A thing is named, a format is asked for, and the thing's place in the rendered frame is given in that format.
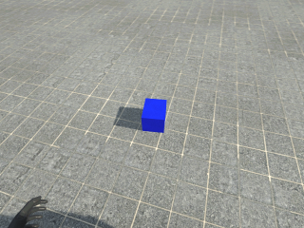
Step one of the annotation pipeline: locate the left robot hand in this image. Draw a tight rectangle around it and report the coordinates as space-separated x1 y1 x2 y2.
8 196 48 228

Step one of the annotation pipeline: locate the carton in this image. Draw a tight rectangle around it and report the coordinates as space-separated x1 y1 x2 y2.
142 98 167 133

